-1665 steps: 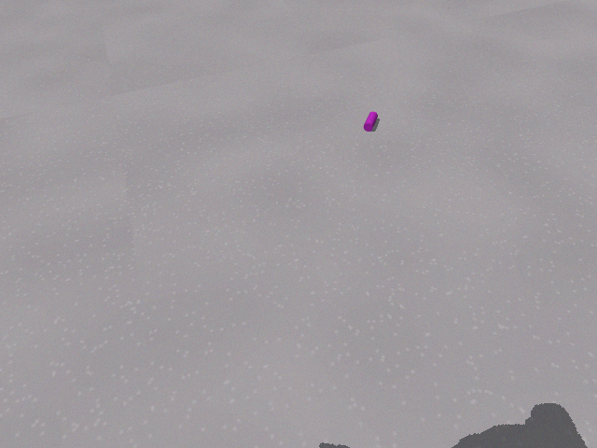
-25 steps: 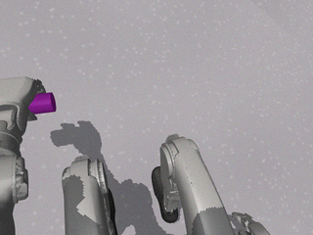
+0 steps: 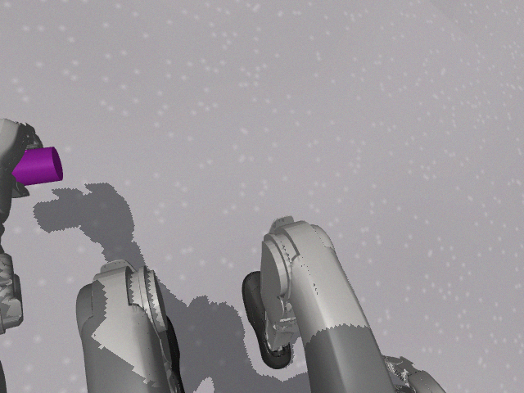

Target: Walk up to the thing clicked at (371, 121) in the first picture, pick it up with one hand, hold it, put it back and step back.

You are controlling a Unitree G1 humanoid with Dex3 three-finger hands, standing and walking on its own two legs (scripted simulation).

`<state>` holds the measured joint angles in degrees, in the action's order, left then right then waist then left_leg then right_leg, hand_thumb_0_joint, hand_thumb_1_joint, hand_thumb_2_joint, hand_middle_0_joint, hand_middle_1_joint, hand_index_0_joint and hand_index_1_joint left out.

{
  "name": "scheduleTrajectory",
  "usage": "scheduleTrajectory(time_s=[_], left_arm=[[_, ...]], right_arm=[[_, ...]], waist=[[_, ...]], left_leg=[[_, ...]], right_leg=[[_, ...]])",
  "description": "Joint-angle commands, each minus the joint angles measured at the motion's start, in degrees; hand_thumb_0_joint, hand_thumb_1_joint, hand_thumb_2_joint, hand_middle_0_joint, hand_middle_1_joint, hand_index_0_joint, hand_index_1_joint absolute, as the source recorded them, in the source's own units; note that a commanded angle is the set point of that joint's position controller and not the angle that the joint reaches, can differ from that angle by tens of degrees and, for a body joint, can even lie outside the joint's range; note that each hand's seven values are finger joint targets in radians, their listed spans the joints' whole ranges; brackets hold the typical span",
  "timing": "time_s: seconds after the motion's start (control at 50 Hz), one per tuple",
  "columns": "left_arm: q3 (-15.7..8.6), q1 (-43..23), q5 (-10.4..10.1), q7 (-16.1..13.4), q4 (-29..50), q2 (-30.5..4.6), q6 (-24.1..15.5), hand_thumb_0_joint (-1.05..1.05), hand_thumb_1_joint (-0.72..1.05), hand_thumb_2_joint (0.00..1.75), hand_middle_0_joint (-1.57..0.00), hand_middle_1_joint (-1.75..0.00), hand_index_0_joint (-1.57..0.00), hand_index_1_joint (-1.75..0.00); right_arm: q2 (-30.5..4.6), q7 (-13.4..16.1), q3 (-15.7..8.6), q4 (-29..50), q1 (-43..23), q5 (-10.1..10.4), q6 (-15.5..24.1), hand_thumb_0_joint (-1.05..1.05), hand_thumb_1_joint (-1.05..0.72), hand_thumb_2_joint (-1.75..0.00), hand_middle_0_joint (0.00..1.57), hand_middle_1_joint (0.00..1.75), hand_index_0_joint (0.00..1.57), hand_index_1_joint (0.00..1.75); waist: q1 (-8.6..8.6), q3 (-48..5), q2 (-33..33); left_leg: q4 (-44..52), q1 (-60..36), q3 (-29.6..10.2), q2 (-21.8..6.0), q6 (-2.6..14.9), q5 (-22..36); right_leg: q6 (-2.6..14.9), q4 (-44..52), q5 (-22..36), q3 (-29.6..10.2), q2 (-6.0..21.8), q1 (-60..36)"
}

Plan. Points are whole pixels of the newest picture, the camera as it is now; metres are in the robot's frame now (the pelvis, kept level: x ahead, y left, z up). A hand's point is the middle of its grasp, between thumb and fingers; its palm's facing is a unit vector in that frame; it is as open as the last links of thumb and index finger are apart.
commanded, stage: lower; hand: left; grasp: from above
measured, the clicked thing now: (8, 170) +0.48 +0.29 -0.22
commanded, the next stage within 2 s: rest in 0.22 s
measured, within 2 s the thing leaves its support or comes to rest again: rests again in 1.08 s
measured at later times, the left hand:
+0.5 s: hand (26, 174) +0.48 +0.28 -0.25, palm faces -0.49 -0.05 -0.87, open 8.2 cm
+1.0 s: hand (32, 179) +0.48 +0.28 -0.29, palm faces -0.49 -0.09 -0.87, open 8.1 cm
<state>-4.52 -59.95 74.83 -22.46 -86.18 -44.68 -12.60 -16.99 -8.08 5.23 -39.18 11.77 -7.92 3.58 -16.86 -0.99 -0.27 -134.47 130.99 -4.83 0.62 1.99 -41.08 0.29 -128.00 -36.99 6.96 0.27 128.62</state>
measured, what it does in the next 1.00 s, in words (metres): stands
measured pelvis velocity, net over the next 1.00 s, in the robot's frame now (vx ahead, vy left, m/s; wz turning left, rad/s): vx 0.00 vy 0.00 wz -0.09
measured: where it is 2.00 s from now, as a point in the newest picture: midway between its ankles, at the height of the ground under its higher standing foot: (220, 358)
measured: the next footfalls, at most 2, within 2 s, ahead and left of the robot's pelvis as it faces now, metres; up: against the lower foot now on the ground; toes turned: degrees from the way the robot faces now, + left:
none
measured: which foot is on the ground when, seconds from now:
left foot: down 0.00-1.00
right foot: down 0.00-1.00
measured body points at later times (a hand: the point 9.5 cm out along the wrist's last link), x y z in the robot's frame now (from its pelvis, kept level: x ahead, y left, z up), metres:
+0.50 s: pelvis +0.00 +0.00 -0.03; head +0.28 +0.08 +0.31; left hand +0.50 +0.28 -0.20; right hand +0.02 -0.27 -0.11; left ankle +0.07 +0.11 -0.32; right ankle +0.10 -0.11 -0.32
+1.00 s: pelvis +0.00 +0.00 -0.05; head +0.30 +0.09 +0.28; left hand +0.50 +0.28 -0.24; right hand +0.01 -0.27 -0.10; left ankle +0.07 +0.11 -0.32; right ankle +0.10 -0.11 -0.32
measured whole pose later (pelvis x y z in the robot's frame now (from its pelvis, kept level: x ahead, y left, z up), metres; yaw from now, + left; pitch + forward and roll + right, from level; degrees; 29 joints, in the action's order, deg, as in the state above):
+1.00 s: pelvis +0.00 +0.00 -0.05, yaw -5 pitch +32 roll -13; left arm -9.5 -62.0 78.6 -29.5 -94.8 -57.3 -15.4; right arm -20.1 -11.0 12.2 -37.0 9.6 -12.4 8.2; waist -21.6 8.2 -5.7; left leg -145.1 135.7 -9.7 0.0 2.3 -42.4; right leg -0.4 -134.4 -36.0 11.6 -0.8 131.5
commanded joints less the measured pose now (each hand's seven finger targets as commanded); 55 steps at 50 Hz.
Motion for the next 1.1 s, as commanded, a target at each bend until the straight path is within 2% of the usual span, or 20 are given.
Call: scheduleTrajectory(time_s=[0.0,0.2,0.32,0.36,0.4,0.5,0.52,0.54,0.56,0.6,0.66,0.7,0.76,0.78,0.88,0.9,0.94,1.04,1.06,1.08], left_arm=[[-1.1,-20.3,-0.5,-2.7,7.5,-15.3,-0.4,0.0,0.75,0.49,-1.15,-0.36,-1.15,-0.36],[-2.8,-22.6,1.2,-5.6,7.5,-18.7,-1.8,0.0,0.82,0.52,-1.18,-0.41,-1.19,-0.41],[-3.1,-19.4,1.6,-6.9,3.7,-19.2,-0.9,0.0,0.85,0.51,-1.18,-0.38,-1.19,-0.37],[-2.5,-21.3,1.2,-6.9,4.6,-19.4,-1.0,0.0,0.8,0.48,-1.14,-0.39,-1.16,-0.37],[-2.8,-20.6,0.3,-7.2,4.8,-20.4,-0.8,0.0,0.77,0.44,-1.12,-0.36,-1.14,-0.34],[-2.6,-19.9,0.6,-7.6,1.8,-20.7,-0.8,0.0,0.79,0.45,-1.12,-0.36,-1.14,-0.34],[-4.9,-20.3,1.0,-7.8,2.8,-23.2,-1.1,0.0,0.8,0.46,-1.14,-0.37,-1.15,-0.36],[-5.0,-20.4,1.4,-7.8,4.4,-24.0,-1.3,0.0,0.81,0.46,-1.14,-0.36,-1.16,-0.35],[-2.8,-19.1,1.3,-7.8,2.1,-20.6,-1.2,0.0,0.79,0.45,-1.15,-0.34,-1.16,-0.33],[-6.3,-19.7,1.4,-8.8,3.2,-25.4,-1.7,0.0,0.84,0.46,-1.15,-0.38,-1.18,-0.36],[-7.0,-18.0,2.7,-9.2,1.4,-25.7,-1.6,0.0,0.85,0.49,-1.18,-0.37,-1.19,-0.36],[-5.9,-19.0,3.0,-9.0,-0.7,-23.7,-1.6,0.0,0.88,0.5,-1.19,-0.39,-1.21,-0.37],[-5.3,-20.2,2.6,-9.3,2.6,-25.4,-2.3,0.0,0.87,0.46,-1.19,-0.37,-1.21,-0.35],[-6.8,-18.2,2.6,-9.8,0.9,-27.1,-2.2,0.0,0.87,0.47,-1.18,-0.38,-1.2,-0.36],[-4.6,-20.3,2.6,-9.4,0.0,-25.6,-3.0,0.0,0.9,0.45,-1.19,-0.41,-1.21,-0.38],[-5.8,-19.5,2.3,-9.8,1.3,-27.3,-3.1,0.0,0.88,0.47,-1.17,-0.41,-1.2,-0.39],[-5.6,-18.1,3.0,-9.9,-1.5,-26.8,-2.8,0.0,0.92,0.44,-1.2,-0.39,-1.23,-0.36],[-7.0,-17.9,3.5,-11.4,1.0,-30.1,-2.9,0.0,0.94,0.46,-1.22,-0.39,-1.24,-0.36],[-5.2,-18.1,3.6,-11.3,-0.3,-27.5,-2.8,0.0,0.95,0.47,-1.24,-0.38,-1.25,-0.36],[-6.4,-17.4,3.7,-11.5,-1.6,-28.9,-2.6,0.0,0.98,0.46,-1.24,-0.39,-1.26,-0.36]], right_arm=[[-14.6,0.5,-4.0,-1.1,13.8,-0.1,0.3,0.0,-0.91,-0.9,0.2,0.3,0.2,0.3],[-15.8,-0.1,-3.0,-0.9,13.4,-1.5,1.2,0.0,-0.91,-0.9,0.2,0.3,0.2,0.3],[-16.2,-0.5,-2.0,-0.4,13.1,-2.0,1.9,0.0,-0.9,-0.9,0.2,0.3,0.2,0.3],[-16.1,-0.8,-1.7,-0.7,12.7,-2.0,2.3,0.0,-0.9,-0.9,0.2,0.3,0.2,0.3],[-16.5,-0.7,-1.4,-0.6,12.4,-1.7,2.5,0.0,-0.89,-0.89,0.2,0.3,0.2,0.3],[-17.4,-1.1,-0.7,-0.4,12.2,-2.0,3.0,0.0,-0.89,-0.89,0.2,0.3,0.2,0.3],[-18.6,-1.0,-0.9,0.1,12.5,-2.4,3.2,0.0,-0.9,-0.9,0.2,0.3,0.2,0.3],[-18.5,-1.0,-0.6,0.9,12.6,-2.4,3.2,0.0,-0.89,-0.89,0.2,0.3,0.2,0.3],[-17.6,-1.1,-0.1,0.2,11.7,-2.5,3.2,0.0,-0.9,-0.9,0.2,0.3,0.2,0.3],[-19.0,-1.3,-0.5,0.3,12.3,-2.6,3.3,0.0,-0.89,-0.89,0.2,0.3,0.2,0.3],[-18.5,-1.5,-0.2,0.0,12.4,-3.2,3.0,0.0,-0.89,-0.9,0.2,0.3,0.2,0.3],[-18.6,-1.9,0.9,0.3,12.1,-3.8,3.4,0.0,-0.89,-0.9,0.2,0.3,0.2,0.3],[-19.4,-1.8,0.5,1.1,11.1,-3.7,3.8,0.0,-0.9,-0.9,0.2,0.3,0.2,0.3],[-19.8,-1.7,0.5,0.2,11.5,-3.7,3.7,0.0,-0.9,-0.9,0.2,0.3,0.2,0.3],[-20.3,-2.2,1.4,0.4,11.4,-4.3,4.2,0.0,-0.9,-0.9,0.2,0.3,0.2,0.3],[-20.7,-2.1,1.2,0.7,11.2,-4.1,4.4,0.0,-0.9,-0.9,0.2,0.3,0.2,0.3],[-20.6,-2.4,1.9,0.7,11.1,-4.5,4.7,0.0,-0.89,-0.9,0.2,0.3,0.2,0.3],[-21.2,-2.7,2.3,1.3,10.7,-4.6,4.9,0.0,-0.9,-0.9,0.2,0.3,0.2,0.3],[-22.0,-2.7,1.9,2.0,9.8,-4.7,5.1,0.0,-0.9,-0.9,0.2,0.3,0.2,0.3],[-21.1,-3.0,2.7,1.1,10.5,-4.8,5.3,0.0,-0.9,-0.9,0.2,0.3,0.2,0.3]], waist=[[-1.56,-39.9,19.5],[-2.64,-40.8,23.0],[-3.19,-39.4,22.5],[-3.79,-38.3,21.4],[-2.65,-39.7,22.1],[-4.04,-37.3,21.9],[-5.15,-36.1,21.8],[-4.28,-37.1,23.5],[-3.77,-37.3,23.3],[-4.2,-37.2,24.9],[-4.56,-36.5,26.2],[-6.9,-32.3,23.1],[-5.29,-35.4,26.1],[-5.21,-35.3,25.3],[-7.7,-32.2,24.5],[-6.36,-33.7,24.9],[-7.17,-30.2,24.4],[-6.1,-33.6,27.1],[-6.94,-32.0,26.6],[-7.16,-31.1,26.9]], left_leg=[[12.6,-29.8,0.7,0.4,-0.43,14.7],[10.0,-30.7,0.0,0.1,-0.91,15.7],[8.5,-27.8,0.4,0.1,-0.52,14.9],[7.4,-25.6,0.5,-0.1,-0.16,14.5],[7.8,-26.7,0.1,-0.2,-0.46,15.5],[6.8,-25.9,-0.7,-0.4,-0.71,15.8],[6.1,-26.1,-1.0,-0.5,-0.82,16.2],[6.5,-26.8,-0.8,-0.4,-1.01,17.6],[6.5,-27.5,-1.0,-0.5,-1.17,17.3],[7.0,-28.7,-1.9,-0.8,-1.48,17.5],[6.6,-28.6,-1.8,-0.9,-1.59,18.0],[4.4,-25.3,-1.3,-0.8,-0.92,16.6],[5.4,-27.5,-1.5,-0.9,-1.3,17.1],[5.0,-27.2,-1.8,-1.0,-1.22,16.9],[3.5,-25.6,-2.0,-1.3,-0.92,16.0],[4.5,-26.5,-2.3,-1.2,-1.15,16.2],[4.2,-26.3,-2.7,-1.5,-1.46,15.5],[4.8,-28.3,-3.3,-1.6,-1.77,17.9],[4.3,-28.4,-3.5,-1.7,-1.93,17.9],[4.5,-28.6,-3.8,-1.9,-1.97,17.9]], right_leg=[[1.86,9.9,13.6,1.8,-2.3,-20.2],[1.94,6.7,14.4,3.1,-2.6,-18.3],[1.63,6.4,14.4,3.4,-2.8,-19.7],[1.55,6.1,14.7,3.4,-3.1,-20.3],[1.74,5.9,15.1,3.6,-3.2,-20.5],[1.91,5.1,15.1,4.5,-3.3,-19.2],[1.85,4.9,15.4,4.7,-3.0,-18.9],[1.89,4.8,16.3,4.7,-3.0,-20.3],[2.16,4.6,16.1,4.8,-3.3,-19.5],[2.13,3.9,16.0,5.3,-3.2,-18.8],[2.17,3.6,16.4,5.7,-3.4,-19.3],[1.89,4.1,15.9,5.7,-3.5,-18.6],[2.08,4.2,16.1,5.6,-3.7,-20.4],[2.04,4.2,16.0,6.0,-3.8,-20.4],[1.7,4.0,15.8,6.1,-4.0,-20.1],[1.81,4.4,15.8,6.4,-4.0,-20.9],[1.84,3.7,14.8,6.9,-3.8,-17.9],[1.92,3.2,17.0,7.2,-4.0,-20.7],[2.05,2.8,16.6,7.3,-3.9,-18.5],[1.86,2.5,16.5,7.6,-4.0,-18.4]])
